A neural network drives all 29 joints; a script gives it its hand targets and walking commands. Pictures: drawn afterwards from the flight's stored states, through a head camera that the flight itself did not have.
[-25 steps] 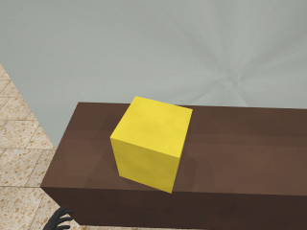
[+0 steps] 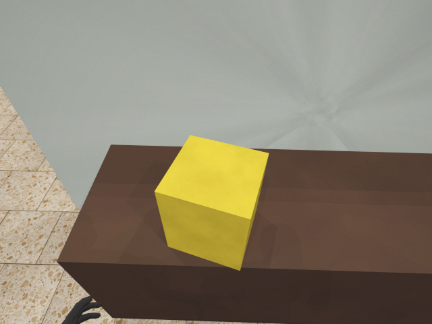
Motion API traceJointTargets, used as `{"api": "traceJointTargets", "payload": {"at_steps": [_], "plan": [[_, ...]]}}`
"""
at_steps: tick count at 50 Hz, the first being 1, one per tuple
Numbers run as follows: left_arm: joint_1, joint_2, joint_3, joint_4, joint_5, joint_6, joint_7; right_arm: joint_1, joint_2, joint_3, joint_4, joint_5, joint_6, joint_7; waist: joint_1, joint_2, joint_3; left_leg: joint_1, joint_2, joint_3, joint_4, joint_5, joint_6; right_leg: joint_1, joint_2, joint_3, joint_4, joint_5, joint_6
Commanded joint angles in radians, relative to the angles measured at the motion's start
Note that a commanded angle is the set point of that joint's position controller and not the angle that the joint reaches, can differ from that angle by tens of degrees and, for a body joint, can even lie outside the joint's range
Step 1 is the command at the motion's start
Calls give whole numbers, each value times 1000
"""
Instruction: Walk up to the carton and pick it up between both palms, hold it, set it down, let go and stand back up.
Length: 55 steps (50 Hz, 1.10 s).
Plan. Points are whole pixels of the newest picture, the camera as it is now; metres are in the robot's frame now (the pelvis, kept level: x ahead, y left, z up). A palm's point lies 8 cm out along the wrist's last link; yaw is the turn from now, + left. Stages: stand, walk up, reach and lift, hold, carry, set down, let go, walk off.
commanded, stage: stand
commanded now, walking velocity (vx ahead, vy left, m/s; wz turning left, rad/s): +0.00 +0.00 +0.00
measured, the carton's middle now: (215, 202) +0.44 +0.01 -0.09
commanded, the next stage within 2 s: none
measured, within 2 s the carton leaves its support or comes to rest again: neither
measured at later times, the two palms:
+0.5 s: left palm out of the picture +0.12 +0.27 -0.09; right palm out of the picture +0.08 -0.27 -0.12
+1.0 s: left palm out of the picture +0.11 +0.27 -0.09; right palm out of the picture +0.08 -0.27 -0.12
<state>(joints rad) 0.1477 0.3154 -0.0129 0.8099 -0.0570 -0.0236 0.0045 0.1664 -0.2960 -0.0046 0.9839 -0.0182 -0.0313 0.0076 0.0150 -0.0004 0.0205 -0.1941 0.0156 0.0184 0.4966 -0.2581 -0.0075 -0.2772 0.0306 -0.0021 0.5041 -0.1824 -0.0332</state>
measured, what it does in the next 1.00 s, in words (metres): stands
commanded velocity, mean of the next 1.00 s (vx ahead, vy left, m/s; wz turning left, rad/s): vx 0.00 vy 0.00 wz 0.00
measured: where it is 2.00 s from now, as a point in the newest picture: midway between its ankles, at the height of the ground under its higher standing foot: outside the picture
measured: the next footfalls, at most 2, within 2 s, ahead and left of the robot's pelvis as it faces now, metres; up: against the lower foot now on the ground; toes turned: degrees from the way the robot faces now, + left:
none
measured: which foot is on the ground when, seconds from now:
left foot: down 0.00-1.00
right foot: down 0.00-1.00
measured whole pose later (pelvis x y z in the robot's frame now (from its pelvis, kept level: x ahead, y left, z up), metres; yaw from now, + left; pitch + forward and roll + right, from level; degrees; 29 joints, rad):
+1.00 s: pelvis -0.01 +0.00 +0.00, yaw +0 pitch -3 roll +1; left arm 0.15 0.32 -0.01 0.85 -0.06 -0.03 0.00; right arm 0.17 -0.30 0.00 1.00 -0.02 -0.04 0.01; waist 0.02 0.00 0.02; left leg -0.19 0.02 0.02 0.47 -0.23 -0.01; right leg -0.28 0.03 0.00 0.48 -0.16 -0.04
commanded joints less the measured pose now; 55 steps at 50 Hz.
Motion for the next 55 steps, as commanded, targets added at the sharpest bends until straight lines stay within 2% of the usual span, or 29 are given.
{"api": "traceJointTargets", "payload": {"at_steps": [1,2,3,4,7,10,14,17,18,20,22,26,28,29,30,33,36,37,39,41,42,43,46,48,49,52,53,54,55], "plan": [[-5,210,55,42,88,-43,4,-30,-227,-49,-24,-3,-23,3,-11,43,-118,23,104,-134,-175,20,42,124,-167,150,-150,10,-30],[13,211,57,48,86,-44,2,-37,-239,-53,-27,-2,-26,3,-2,42,-147,31,105,-134,-170,33,44,141,-168,152,-149,41,-30],[6,226,59,51,87,-43,3,-35,-239,-53,-29,0,-26,3,-14,31,-152,45,105,-140,-167,60,45,139,-166,143,-140,74,-30],[-4,218,58,53,88,-43,4,-45,-223,-48,-29,0,-24,4,-10,26,-154,43,106,-138,-166,70,43,143,-167,145,-142,79,-30],[-4,215,56,58,87,-41,5,-55,-220,-49,-35,2,-20,2,-13,25,-132,38,106,-139,-174,27,40,118,-172,150,-152,25,-31],[-5,218,58,60,88,-39,4,-54,-224,-45,-27,-1,-21,2,0,35,-125,21,105,-140,-182,7,43,120,-169,155,-159,-6,-28],[-7,210,54,63,91,-37,4,-40,-228,-52,-23,-4,-21,3,-14,39,-115,13,106,-141,-189,-27,41,112,-170,153,-166,-40,-30],[2,225,60,69,88,-40,0,-33,-230,-50,-18,0,-23,2,-9,16,-122,19,105,-138,-180,6,45,121,-167,153,-169,-13,-28],[5,211,55,70,87,-39,-1,-48,-230,-48,-23,-2,-25,4,-5,42,-124,18,106,-139,-180,1,45,121,-172,158,-170,-2,-27],[-8,220,59,68,91,-40,-1,-24,-221,-48,-17,-1,-20,2,-16,26,-123,28,103,-134,-180,-24,42,105,-172,161,-179,-57,-28],[-15,219,60,68,89,-41,2,-47,-236,-54,-22,-4,-21,3,-12,42,-117,17,106,-138,-190,-23,44,107,-166,155,-174,-37,-23],[5,212,58,80,88,-40,0,-40,-231,-52,-15,-2,-24,4,-8,28,-108,10,109,-141,-194,-13,44,112,-164,150,-168,-25,-26],[1,224,61,80,86,-41,0,-41,-221,-49,-19,3,-23,7,-8,36,-119,-3,110,-146,-205,-59,42,123,-159,149,-170,-62,-24],[-8,222,61,80,86,-42,-1,-56,-236,-51,-16,-4,-24,5,1,40,-113,-13,109,-149,-210,-39,42,130,-162,147,-160,-34,-26],[-4,220,58,84,87,-42,-3,-37,-234,-52,-13,0,-24,3,0,31,-100,-6,103,-144,-207,-30,44,109,-167,155,-168,-71,-27],[-2,228,65,84,90,-39,-4,-23,-229,-52,-11,0,-24,5,-12,33,-117,11,100,-130,-185,-15,40,117,-166,158,-174,-47,-31],[5,228,60,88,84,-41,-4,-20,-233,-51,-4,-1,-24,3,-7,28,-123,34,105,-127,-181,29,42,121,-174,157,-172,11,-30],[-7,223,60,84,87,-44,-3,-27,-230,-52,-10,3,-26,3,-16,50,-140,49,102,-130,-174,49,40,119,-177,159,-168,45,-32],[-12,211,58,82,84,-45,-3,-36,-237,-55,-14,0,-25,5,-8,28,-141,34,110,-136,-179,25,42,132,-170,148,-163,29,-25],[-13,216,57,89,88,-43,-1,-27,-230,-51,-17,3,-27,1,-21,18,-123,55,111,-138,-178,38,40,103,-168,147,-165,38,-31],[-10,209,56,88,87,-42,-4,-42,-227,-52,-17,1,-26,2,-7,18,-156,56,115,-143,-187,21,43,124,-165,141,-159,5,-26],[-14,215,60,90,86,-41,-2,-47,-238,-53,-19,3,-26,3,-12,42,-129,23,118,-149,-193,7,44,125,-164,145,-166,11,-28],[0,218,56,94,83,-44,-3,-44,-227,-50,-14,1,-22,4,-9,34,-116,13,110,-140,-198,0,43,124,-170,153,-169,-17,-25],[-15,224,59,91,89,-41,-1,-39,-225,-51,-15,4,-25,4,-15,8,-128,18,105,-135,-194,-16,41,117,-174,161,-178,-35,-30],[-9,222,59,90,86,-40,-5,-39,-236,-54,-12,-1,-26,3,-8,29,-119,15,104,-131,-191,-23,40,115,-169,158,-184,-60,-24],[-19,221,58,91,87,-42,-7,-24,-227,-54,-13,3,-25,7,-22,27,-109,16,102,-131,-185,-27,41,98,-175,162,-187,-61,-30],[-13,221,59,93,86,-42,-7,-26,-229,-53,-7,2,-24,6,-15,9,-117,25,105,-135,-190,-19,42,99,-172,159,-188,-65,-25],[-6,218,56,92,83,-42,-7,-28,-230,-53,-13,3,-24,5,-14,38,-124,20,111,-142,-192,-12,44,114,-169,159,-182,-41,-26],[-9,220,58,96,86,-44,-6,-28,-232,-52,-9,1,-27,3,-15,28,-121,27,109,-135,-190,-13,41,106,-170,157,-185,-40,-24]]}}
